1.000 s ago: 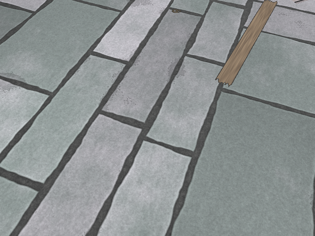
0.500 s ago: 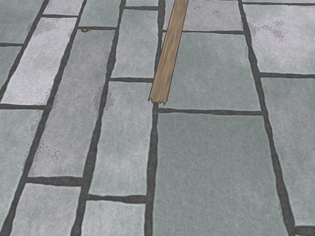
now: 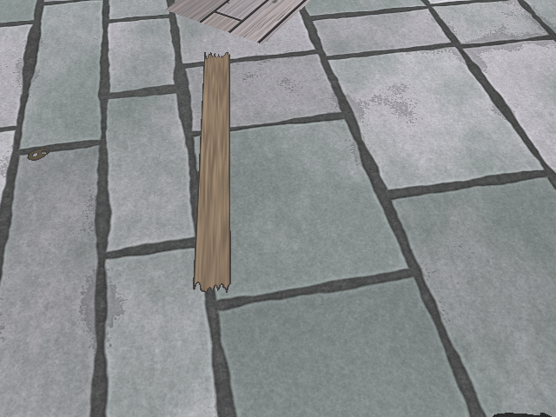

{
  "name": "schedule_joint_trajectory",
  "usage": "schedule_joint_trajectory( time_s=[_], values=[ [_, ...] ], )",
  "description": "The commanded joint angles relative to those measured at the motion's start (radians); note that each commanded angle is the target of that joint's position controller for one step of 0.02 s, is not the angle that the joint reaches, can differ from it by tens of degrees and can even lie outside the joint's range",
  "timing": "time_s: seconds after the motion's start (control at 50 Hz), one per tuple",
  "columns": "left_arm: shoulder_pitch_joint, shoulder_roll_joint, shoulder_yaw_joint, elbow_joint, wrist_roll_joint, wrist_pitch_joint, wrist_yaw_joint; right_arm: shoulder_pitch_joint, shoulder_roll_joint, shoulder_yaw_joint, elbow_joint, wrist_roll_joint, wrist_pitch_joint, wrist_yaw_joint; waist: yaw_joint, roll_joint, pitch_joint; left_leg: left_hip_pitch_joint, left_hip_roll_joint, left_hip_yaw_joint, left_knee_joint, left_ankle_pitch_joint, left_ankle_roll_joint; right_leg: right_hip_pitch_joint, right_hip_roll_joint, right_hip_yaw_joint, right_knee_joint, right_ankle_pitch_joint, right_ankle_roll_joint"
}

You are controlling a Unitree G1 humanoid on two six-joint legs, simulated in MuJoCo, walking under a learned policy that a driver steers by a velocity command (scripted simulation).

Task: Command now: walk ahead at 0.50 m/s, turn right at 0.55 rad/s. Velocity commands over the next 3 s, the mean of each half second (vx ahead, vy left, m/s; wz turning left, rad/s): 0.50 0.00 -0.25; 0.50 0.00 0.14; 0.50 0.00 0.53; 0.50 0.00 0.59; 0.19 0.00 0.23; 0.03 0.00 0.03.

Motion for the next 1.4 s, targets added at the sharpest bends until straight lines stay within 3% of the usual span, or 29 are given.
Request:
schedule_joint_trajectory(
  time_s=[0.02, 0.08, 0.12, 0.24, 0.34, 0.38, 0.4, 0.42, 0.44, 0.46, 0.48, 0.5, 0.54, 0.62, 0.68, 0.82, 0.9, 0.94, 0.96, 0.98, 1.0, 1.02, 1.04, 1.06, 1.1, 1.14, 1.26, 1.34, 1.4],
  values=[
    [-0.069, 0.128, 0.026, -0.112, 0.012, -0.015, 0.001, 0.138, -0.118, -0.035, -0.013, -0.004, 0.013, -0.007, -0.101, 0.118, -0.047, 0.418, 0.332, -0.442, -0.291, -0.224, 0.156, -0.464, -0.122, -0.017, 0.2, 0.097, 0.012],
    [-0.052, 0.062, 0.018, -0.109, 0.005, -0.007, -0.01, 0.127, -0.095, -0.026, 0.013, -0.008, 0.004, -0.004, -0.059, 0.152, -0.015, 0.284, 0.266, -0.275, -0.356, -0.061, 0.164, -0.362, -0.157, -0.033, 0.097, 0.157, 0.007],
    [-0.084, 0.041, 0.01, -0.122, 0.011, -0.006, -0.011, 0.142, -0.122, -0.034, 0.032, 0.0, -0.004, -0.002, -0.056, 0.128, -0.003, 0.282, 0.275, -0.223, -0.388, 0.022, 0.192, -0.383, -0.161, -0.038, 0.009, 0.199, 0.014],
    [-0.256, 0.007, -0.016, -0.162, 0.019, -0.033, -0.035, 0.187, -0.173, -0.042, 0.071, 0.021, 0.013, -0.008, -0.102, 0.099, 0.02, 0.31, 0.239, -0.058, -0.407, 0.174, 0.177, -0.331, -0.161, -0.123, -0.345, 0.458, 0.028],
    [-0.366, 0.028, -0.015, -0.202, 0.009, -0.04, -0.053, 0.271, -0.204, -0.046, 0.12, 0.036, 0.041, -0.008, -0.124, 0.119, 0.048, 0.413, 0.292, -0.057, -0.361, 0.223, 0.156, -0.292, -0.127, -0.156, -0.486, 0.411, -0.002],
    [-0.309, 0.058, -0.001, -0.192, 0.014, -0.043, -0.055, 0.258, -0.222, -0.05, 0.129, 0.041, 0.053, -0.012, -0.069, 0.132, 0.015, 0.44, 0.296, -0.038, -0.27, 0.408, 0.134, -0.177, -0.094, -0.182, -0.54, 0.371, -0.036],
    [-0.199, 0.087, 0.018, -0.156, 0.021, -0.042, -0.051, 0.246, -0.216, -0.046, 0.13, 0.045, 0.057, -0.015, -0.004, 0.119, -0.054, 0.417, 0.261, 0.007, -0.135, 0.554, 0.11, -0.005, -0.065, -0.208, -0.582, 0.4, -0.062],
    [-0.044, 0.139, 0.044, -0.11, 0.025, -0.038, -0.041, 0.25, -0.184, -0.032, 0.125, 0.034, 0.055, -0.018, 0.064, 0.095, -0.159, 0.31, 0.212, 0.05, 0.063, 0.531, 0.075, 0.241, -0.089, -0.177, -0.564, 0.42, -0.094],
    [0.098, 0.243, 0.067, -0.094, 0.045, -0.03, -0.027, 0.298, -0.095, 0.0, 0.084, 0.005, 0.041, -0.014, 0.081, -0.1, -0.32, -0.036, 0.109, 0.091, 0.449, 0.17, 0.01, 0.618, -0.352, 0.192, -0.549, 0.391, -0.216],
    [0.119, 0.238, 0.06, -0.084, 0.032, -0.029, -0.031, 0.328, -0.066, 0.014, 0.089, 0.007, 0.02, -0.009, 0.061, -0.224, -0.407, -0.242, 0.003, -0.034, 0.656, -0.43, -0.006, 0.7, -0.47, 0.546, -0.704, 0.257, -0.304],
    [0.073, 0.165, 0.036, -0.085, 0.026, -0.034, -0.035, 0.247, -0.16, -0.014, 0.077, 0.038, 0.009, -0.002, 0.07, -0.135, -0.281, -0.349, 0.065, -0.086, 0.74, -0.4, 0.007, 0.608, -0.434, 0.464, -0.733, 0.177, -0.263],
    [0.003, 0.136, 0.025, -0.09, 0.022, -0.038, -0.037, 0.183, -0.169, -0.017, 0.056, 0.047, 0.004, 0.001, 0.047, -0.108, -0.161, -0.372, 0.108, -0.06, 0.717, -0.303, 0.018, 0.472, -0.394, 0.325, -0.755, 0.224, -0.232],
    [-0.098, 0.085, 0.009, -0.096, 0.032, -0.045, -0.043, 0.166, -0.149, -0.021, 0.062, 0.022, 0.014, -0.005, -0.017, -0.062, -0.059, -0.281, 0.165, -0.055, 0.613, -0.165, 0.006, 0.249, -0.315, 0.162, -0.821, 0.365, -0.205],
    [-0.118, 0.091, 0.014, -0.067, 0.033, -0.071, -0.04, 0.174, -0.094, -0.013, 0.067, 0.014, 0.05, -0.01, -0.069, -0.052, -0.026, -0.222, 0.178, -0.053, 0.507, -0.045, -0.031, 0.126, -0.287, 0.04, -0.911, 0.502, -0.223],
    [-0.078, 0.108, 0.019, -0.032, 0.031, -0.071, -0.028, 0.07, -0.079, -0.006, 0.035, 0.005, 0.049, -0.007, -0.043, -0.026, 0.008, -0.26, 0.171, -0.052, 0.318, 0.113, -0.046, 0.14, -0.27, -0.027, -0.93, 0.526, -0.209],
    [0.003, 0.143, 0.033, 0.049, 0.026, -0.061, -0.013, -0.102, -0.071, 0.008, -0.026, 0.029, 0.043, 0.027, 0.024, -0.016, 0.062, -0.243, 0.115, -0.039, 0.05, 0.25, 0.003, 0.279, -0.314, -0.163, -0.928, 0.491, -0.153],
    [-0.019, 0.161, 0.042, 0.065, 0.02, -0.037, -0.001, -0.083, -0.099, -0.005, -0.053, 0.021, 0.043, 0.046, -0.007, -0.038, 0.03, -0.187, 0.065, 0.014, 0.019, 0.082, 0.062, 0.4, -0.342, -0.214, -0.788, 0.796, -0.107],
    [-0.042, 0.166, 0.041, 0.052, 0.025, -0.016, 0.013, 0.126, -0.163, -0.047, -0.005, 0.02, 0.048, 0.04, -0.116, -0.035, -0.104, 0.11, -0.024, 0.081, -0.007, 0.063, 0.107, 0.359, -0.285, -0.287, -0.484, 1.086, -0.055],
    [-0.019, 0.142, 0.026, 0.028, 0.041, -0.016, 0.024, 0.286, -0.244, -0.079, 0.024, 0.023, 0.054, 0.027, -0.171, 0.061, -0.212, 0.403, 0.074, -0.101, 0.002, 0.108, 0.164, 0.148, -0.24, -0.307, -0.19, 0.88, -0.014],
    [0.09, 0.005, -0.02, -0.011, 0.064, -0.043, 0.004, 0.32, -0.336, -0.096, 0.024, 0.032, 0.054, 0.025, -0.084, 0.322, -0.314, 0.756, 0.317, -0.658, -0.1, -0.086, 0.368, -0.308, -0.026, -0.249, 0.175, 0.069, 0.064],
    [0.017, 0.075, -0.011, -0.002, 0.032, -0.08, -0.01, 0.339, -0.248, -0.072, 0.012, 0.036, 0.051, 0.025, -0.145, 0.225, -0.386, 0.827, 0.345, -0.827, -0.231, -0.209, 0.375, -0.437, -0.021, -0.057, 0.292, -0.081, 0.05],
    [-0.074, 0.123, 0.001, -0.032, -0.003, -0.104, -0.021, 0.3, -0.209, -0.061, 0.006, 0.026, 0.046, 0.021, -0.156, 0.182, -0.254, 0.74, 0.319, -0.687, -0.244, -0.159, 0.327, -0.512, -0.072, -0.044, 0.297, -0.008, 0.027],
    [-0.127, 0.115, -0.004, -0.046, 0.002, -0.118, -0.018, 0.248, -0.191, -0.057, -0.009, 0.024, 0.043, 0.016, -0.134, 0.089, -0.179, 0.61, 0.279, -0.576, -0.242, -0.071, 0.297, -0.493, -0.115, -0.054, 0.234, 0.072, 0.015],
    [-0.157, 0.117, 0.001, -0.05, 0.027, -0.121, -0.01, 0.192, -0.164, -0.049, -0.023, 0.02, 0.044, 0.013, -0.101, 0.045, -0.112, 0.471, 0.247, -0.49, -0.255, 0.042, 0.28, -0.446, -0.143, -0.062, 0.144, 0.118, 0.019],
    [-0.141, 0.115, 0.01, -0.056, 0.044, -0.102, -0.008, 0.145, -0.138, -0.04, -0.05, 0.006, 0.046, 0.006, -0.046, 0.079, -0.087, 0.328, 0.209, -0.424, -0.296, 0.171, 0.28, -0.336, -0.165, -0.057, 0.058, 0.158, 0.033],
    [-0.131, 0.087, 0.006, -0.059, 0.047, -0.082, -0.007, 0.15, -0.151, -0.045, -0.056, 0.013, 0.045, -0.004, -0.03, 0.083, -0.067, 0.25, 0.193, -0.37, -0.322, 0.224, 0.287, -0.313, -0.164, -0.076, -0.028, 0.179, 0.06],
    [-0.335, 0.036, -0.014, -0.114, 0.04, -0.081, -0.015, 0.224, -0.183, -0.058, -0.042, 0.027, 0.06, -0.034, -0.099, 0.105, -0.014, 0.141, 0.105, -0.27, -0.321, 0.13, 0.209, -0.225, -0.092, -0.1, -0.433, 0.547, 0.099],
    [-0.407, 0.066, -0.005, -0.14, 0.025, -0.096, -0.031, 0.285, -0.177, -0.058, -0.026, 0.034, 0.074, -0.039, -0.119, 0.117, -0.012, 0.223, 0.137, -0.364, -0.248, 0.059, 0.19, -0.184, -0.063, -0.07, -0.55, 0.544, 0.086],
    [-0.349, 0.1, 0.012, -0.128, 0.021, -0.109, -0.035, 0.27, -0.174, -0.061, -0.034, 0.029, 0.084, -0.042, -0.074, 0.155, -0.023, 0.286, 0.157, -0.44, -0.151, 0.091, 0.166, -0.102, -0.061, -0.069, -0.601, 0.432, 0.044]
  ],
)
